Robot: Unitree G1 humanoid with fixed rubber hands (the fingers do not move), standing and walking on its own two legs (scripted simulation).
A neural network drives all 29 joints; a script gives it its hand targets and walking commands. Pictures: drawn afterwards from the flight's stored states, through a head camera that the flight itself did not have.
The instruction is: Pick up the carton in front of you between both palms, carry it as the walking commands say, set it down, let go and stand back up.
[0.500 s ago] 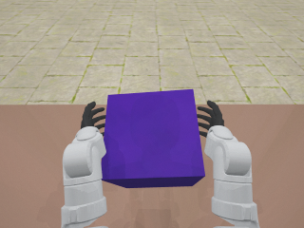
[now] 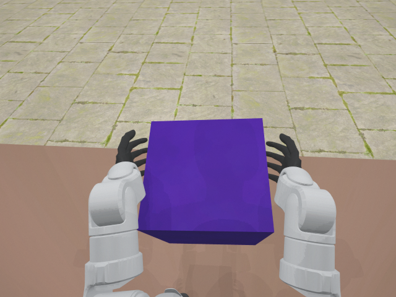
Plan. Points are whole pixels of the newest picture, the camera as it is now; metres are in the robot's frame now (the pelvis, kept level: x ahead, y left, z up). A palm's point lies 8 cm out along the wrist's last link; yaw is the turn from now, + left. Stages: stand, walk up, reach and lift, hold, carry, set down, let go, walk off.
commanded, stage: carry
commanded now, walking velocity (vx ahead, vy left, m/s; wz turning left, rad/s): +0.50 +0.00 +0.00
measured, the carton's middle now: (209, 190) +0.35 +0.01 +0.02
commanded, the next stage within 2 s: none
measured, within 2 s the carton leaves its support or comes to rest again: neither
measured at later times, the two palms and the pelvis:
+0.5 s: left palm (157, 91) +0.65 +0.16 +0.06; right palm (261, 92) +0.63 -0.14 +0.07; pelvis +0.31 +0.01 -0.03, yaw +0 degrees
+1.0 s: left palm (174, 47) +0.95 +0.14 +0.05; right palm (251, 50) +0.95 -0.15 +0.04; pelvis +0.62 -0.02 -0.06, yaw +1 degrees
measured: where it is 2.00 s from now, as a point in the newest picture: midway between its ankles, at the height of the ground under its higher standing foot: (205, 151)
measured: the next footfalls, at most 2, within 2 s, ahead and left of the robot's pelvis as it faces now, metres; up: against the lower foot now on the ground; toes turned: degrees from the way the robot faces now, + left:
left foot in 0.10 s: +0.23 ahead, +0.06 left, -0.04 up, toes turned +2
right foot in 0.62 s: +0.57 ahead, -0.05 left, -0.07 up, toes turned -2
